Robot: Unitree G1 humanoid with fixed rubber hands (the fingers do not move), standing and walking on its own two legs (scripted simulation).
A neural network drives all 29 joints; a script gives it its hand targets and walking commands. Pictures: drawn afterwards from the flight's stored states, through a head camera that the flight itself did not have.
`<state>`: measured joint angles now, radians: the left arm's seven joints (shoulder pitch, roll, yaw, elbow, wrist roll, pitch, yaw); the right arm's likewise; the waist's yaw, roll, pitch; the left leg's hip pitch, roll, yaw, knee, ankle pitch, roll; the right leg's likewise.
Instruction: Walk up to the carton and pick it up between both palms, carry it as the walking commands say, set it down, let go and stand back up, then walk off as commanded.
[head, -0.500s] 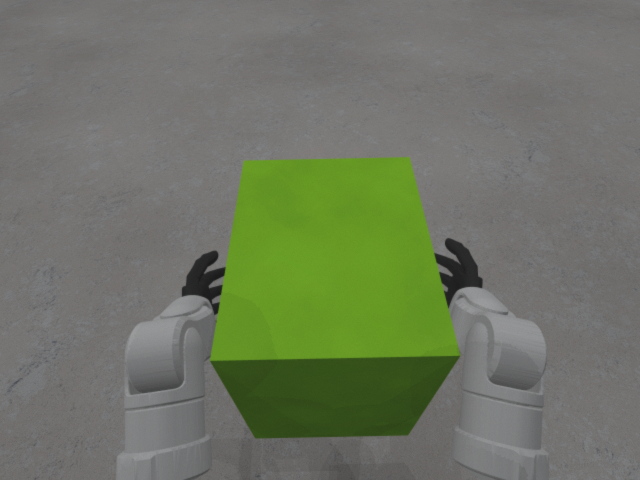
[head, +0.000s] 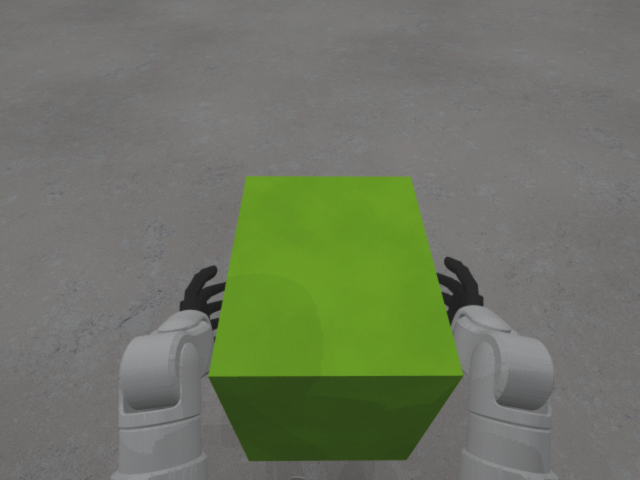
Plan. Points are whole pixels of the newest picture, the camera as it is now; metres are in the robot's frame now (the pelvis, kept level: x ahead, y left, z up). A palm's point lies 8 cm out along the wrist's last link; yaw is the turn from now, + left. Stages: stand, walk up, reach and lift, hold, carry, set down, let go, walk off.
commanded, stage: carry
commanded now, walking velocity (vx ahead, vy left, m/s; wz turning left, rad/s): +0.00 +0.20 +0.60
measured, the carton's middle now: (328, 321) +0.31 -0.01 +0.03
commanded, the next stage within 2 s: none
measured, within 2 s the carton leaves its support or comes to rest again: neither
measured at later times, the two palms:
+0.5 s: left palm out of the picture +0.14 +0.37 +0.08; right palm (244, 368) +0.22 +0.08 +0.09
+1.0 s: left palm out of the picture -0.07 +0.57 +0.08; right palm out of the picture +0.10 +0.32 +0.09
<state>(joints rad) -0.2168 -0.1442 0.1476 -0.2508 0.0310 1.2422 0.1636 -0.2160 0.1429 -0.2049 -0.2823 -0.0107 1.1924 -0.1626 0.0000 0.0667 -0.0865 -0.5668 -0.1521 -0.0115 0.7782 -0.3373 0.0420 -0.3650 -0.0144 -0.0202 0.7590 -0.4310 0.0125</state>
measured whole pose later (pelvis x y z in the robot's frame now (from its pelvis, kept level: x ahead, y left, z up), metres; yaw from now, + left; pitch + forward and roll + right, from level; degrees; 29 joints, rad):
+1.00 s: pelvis -0.21 +0.31 +0.00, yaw +32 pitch +2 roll -1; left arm -0.15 -0.13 0.13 -0.30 0.01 1.21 0.17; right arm -0.18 0.14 -0.16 -0.32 0.00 1.18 -0.17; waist 0.00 0.02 -0.08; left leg -0.56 -0.11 -0.05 0.74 -0.21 0.06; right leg -0.41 -0.01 -0.07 0.94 -0.59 0.10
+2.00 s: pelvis -0.53 +0.39 +0.02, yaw +54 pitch +1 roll -4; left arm -0.13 -0.13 0.12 -0.35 0.00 1.23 0.17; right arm -0.16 0.13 -0.15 -0.35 0.00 1.19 -0.17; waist 0.00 0.08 -0.06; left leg -0.52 -0.10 -0.02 0.46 -0.10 -0.22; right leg -0.34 0.01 -0.12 0.54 -0.36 -0.04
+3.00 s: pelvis -0.73 +0.26 +0.02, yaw +59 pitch -1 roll -2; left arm -0.14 -0.13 0.11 -0.34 0.02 1.26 0.18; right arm -0.15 0.13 -0.15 -0.33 -0.01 1.20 -0.15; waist -0.01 0.03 -0.06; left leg -0.47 -0.06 0.00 0.47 -0.02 -0.07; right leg -0.33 0.04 -0.15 0.64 -0.44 -0.04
